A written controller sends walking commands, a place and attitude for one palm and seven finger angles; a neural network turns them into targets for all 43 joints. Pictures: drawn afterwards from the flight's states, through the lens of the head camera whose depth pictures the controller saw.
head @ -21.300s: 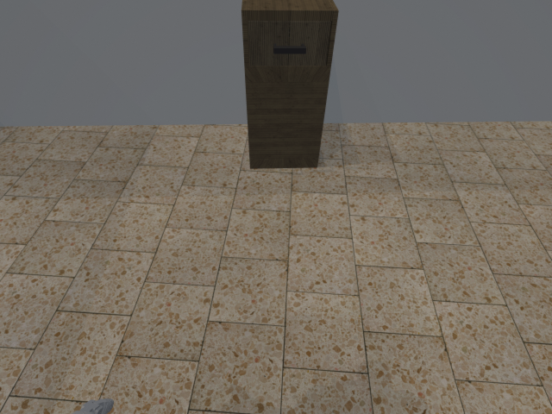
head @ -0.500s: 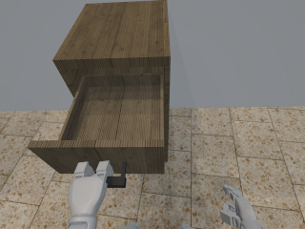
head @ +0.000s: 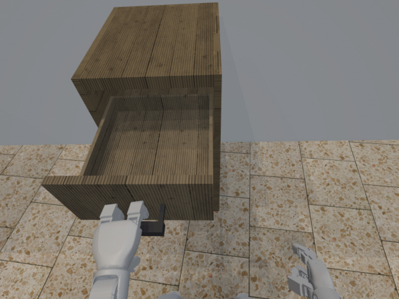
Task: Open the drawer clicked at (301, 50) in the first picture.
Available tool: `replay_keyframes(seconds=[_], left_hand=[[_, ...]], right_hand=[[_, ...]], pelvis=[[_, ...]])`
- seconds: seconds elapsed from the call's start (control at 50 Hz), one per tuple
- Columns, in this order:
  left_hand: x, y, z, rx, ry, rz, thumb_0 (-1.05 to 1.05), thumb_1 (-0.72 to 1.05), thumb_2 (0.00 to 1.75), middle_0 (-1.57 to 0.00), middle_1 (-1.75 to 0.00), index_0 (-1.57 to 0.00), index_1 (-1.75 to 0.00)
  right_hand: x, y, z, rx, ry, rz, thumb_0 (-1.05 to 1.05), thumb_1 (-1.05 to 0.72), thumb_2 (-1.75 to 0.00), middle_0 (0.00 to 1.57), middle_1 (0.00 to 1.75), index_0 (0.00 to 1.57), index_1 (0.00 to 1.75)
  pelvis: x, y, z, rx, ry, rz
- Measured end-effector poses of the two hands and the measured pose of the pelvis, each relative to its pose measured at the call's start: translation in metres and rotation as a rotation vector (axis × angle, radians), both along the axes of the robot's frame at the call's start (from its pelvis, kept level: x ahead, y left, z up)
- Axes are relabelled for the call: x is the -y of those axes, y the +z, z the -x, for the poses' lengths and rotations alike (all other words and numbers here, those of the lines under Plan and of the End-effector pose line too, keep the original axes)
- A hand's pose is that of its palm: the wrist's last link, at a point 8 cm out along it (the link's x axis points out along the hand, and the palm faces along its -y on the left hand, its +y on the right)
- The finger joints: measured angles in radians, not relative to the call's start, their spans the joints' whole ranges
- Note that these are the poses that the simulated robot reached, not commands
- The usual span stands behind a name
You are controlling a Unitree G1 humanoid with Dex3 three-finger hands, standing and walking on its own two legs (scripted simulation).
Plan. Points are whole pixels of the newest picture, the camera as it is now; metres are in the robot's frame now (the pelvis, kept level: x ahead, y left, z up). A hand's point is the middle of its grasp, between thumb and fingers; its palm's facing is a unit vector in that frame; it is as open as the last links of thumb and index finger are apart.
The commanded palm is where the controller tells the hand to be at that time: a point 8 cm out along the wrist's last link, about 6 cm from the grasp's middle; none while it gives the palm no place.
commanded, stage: open the thumb to release the handle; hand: left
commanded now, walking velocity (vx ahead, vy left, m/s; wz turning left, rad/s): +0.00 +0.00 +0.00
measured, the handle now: (133, 218) +0.29 +0.17 -0.02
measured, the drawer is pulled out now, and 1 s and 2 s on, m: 0.29 0.29 0.29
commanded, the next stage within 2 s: lift the hand off the handle in 0.08 s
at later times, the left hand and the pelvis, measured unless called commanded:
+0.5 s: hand (127, 249) +0.23 +0.17 -0.04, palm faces +0.02 -0.09 -1.00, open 13.9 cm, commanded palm +0.20 +0.17 +0.01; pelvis -0.01 +0.00 +0.00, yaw +1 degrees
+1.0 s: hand (120, 241) +0.23 +0.18 +0.00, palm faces +0.03 -0.13 -0.99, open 13.9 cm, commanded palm +0.20 +0.18 +0.05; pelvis +0.00 +0.01 +0.02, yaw +0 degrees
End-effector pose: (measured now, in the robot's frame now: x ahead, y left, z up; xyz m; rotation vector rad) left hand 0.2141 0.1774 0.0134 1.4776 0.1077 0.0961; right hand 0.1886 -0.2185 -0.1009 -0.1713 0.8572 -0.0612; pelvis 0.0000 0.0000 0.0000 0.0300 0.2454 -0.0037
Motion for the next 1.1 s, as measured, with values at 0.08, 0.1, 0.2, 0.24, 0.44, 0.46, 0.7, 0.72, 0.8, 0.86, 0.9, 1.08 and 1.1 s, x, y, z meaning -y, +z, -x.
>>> replay_keyframes(seconds=[0.08,0.1,0.2,0.24,0.44,0.46,0.7,0.72,0.8,0.86,0.9,1.08,1.1], left_hand=[[-0.001,0.000,0.001,0.008,-0.009,0.004,0.00,-0.23,0.41,-0.32,-1.25,-0.33,-1.23],[-0.001,0.000,0.001,0.012,-0.011,0.006,0.00,-0.27,0.40,-0.31,-1.25,-0.33,-1.22],[-0.001,-0.001,0.002,0.020,-0.013,0.007,0.00,-0.41,0.33,-0.31,-1.23,-0.32,-1.21],[0.000,0.002,0.005,0.016,-0.002,0.015,0.00,-0.44,0.32,-0.31,-1.23,-0.32,-1.20],[0.000,0.002,0.010,0.019,0.001,-0.001,0.00,-0.48,0.30,-0.32,-1.21,-0.32,-1.20],[0.000,0.002,0.010,0.020,0.002,-0.001,0.00,-0.49,0.30,-0.32,-1.21,-0.32,-1.20],[-0.001,0.015,-0.001,0.026,0.006,0.011,0.00,-0.49,0.30,-0.33,-1.21,-0.32,-1.20],[-0.001,0.016,-0.001,0.023,0.007,0.014,0.00,-0.49,0.30,-0.33,-1.21,-0.32,-1.20],[-0.001,0.021,-0.002,0.016,0.011,0.024,0.00,-0.49,0.30,-0.34,-1.20,-0.32,-1.20],[-0.002,0.027,-0.001,0.024,0.013,0.032,0.00,-0.49,0.30,-0.33,-1.20,-0.32,-1.20],[-0.003,0.030,0.000,0.027,0.012,0.036,0.00,-0.49,0.30,-0.33,-1.20,-0.32,-1.20],[-0.005,0.042,0.009,0.025,0.007,0.048,0.00,-0.49,0.30,-0.32,-1.20,-0.31,-1.20],[-0.005,0.043,0.010,0.025,0.003,0.050,0.00,-0.49,0.30,-0.32,-1.20,-0.31,-1.20]], right_hand=[[0.005,-0.001,0.004,-0.004,-0.004,0.014,0.01,-0.91,-0.89,0.20,0.30,0.20,0.30],[0.006,-0.002,0.005,-0.006,-0.006,0.017,0.01,-0.91,-0.89,0.20,0.30,0.20,0.30],[0.008,-0.004,0.009,-0.017,-0.012,0.020,0.01,-0.91,-0.89,0.20,0.30,0.20,0.30],[0.007,-0.004,0.010,-0.018,-0.016,0.011,0.01,-0.91,-0.89,0.20,0.30,0.20,0.30],[-0.004,-0.005,0.006,-0.020,0.020,-0.002,0.01,-0.91,-0.89,0.20,0.30,0.20,0.30],[-0.005,-0.006,0.005,-0.019,0.023,-0.004,0.01,-0.91,-0.89,0.20,0.30,0.20,0.30],[-0.012,0.003,-0.001,-0.005,0.022,-0.015,0.01,-0.91,-0.89,0.20,0.30,0.20,0.30],[-0.012,0.004,-0.001,-0.005,0.020,-0.015,0.01,-0.91,-0.89,0.20,0.30,0.20,0.30],[-0.010,0.010,-0.001,-0.007,0.017,-0.012,0.01,-0.91,-0.89,0.20,0.30,0.20,0.30],[-0.008,0.014,-0.002,-0.007,0.016,-0.006,0.01,-0.91,-0.89,0.20,0.30,0.20,0.30],[-0.007,0.017,-0.003,-0.005,0.017,-0.005,0.01,-0.91,-0.89,0.20,0.30,0.20,0.30],[-0.010,0.027,-0.014,0.021,0.034,-0.014,0.01,-0.91,-0.89,0.20,0.30,0.20,0.30],[-0.011,0.028,-0.015,0.024,0.037,-0.016,0.01,-0.91,-0.89,0.20,0.30,0.20,0.30]], pelvis=[[0.000,-0.001,0.002,-0.002,0.000,0.000],[0.000,-0.001,0.002,-0.003,-0.001,0.000],[-0.002,-0.003,0.003,-0.004,-0.001,0.001],[-0.003,-0.002,0.003,0.001,-0.001,0.003],[-0.005,-0.001,0.005,0.011,0.010,0.006],[-0.005,-0.001,0.006,0.011,0.011,0.006],[-0.005,0.005,0.005,0.034,0.012,0.008],[-0.005,0.006,0.005,0.036,0.011,0.008],[-0.005,0.011,0.002,0.046,0.009,0.008],[-0.006,0.013,0.000,0.052,0.007,0.008],[-0.006,0.015,-0.001,0.057,0.007,0.009],[-0.009,0.021,-0.005,0.079,0.005,0.012],[-0.010,0.021,-0.005,0.081,0.005,0.012]])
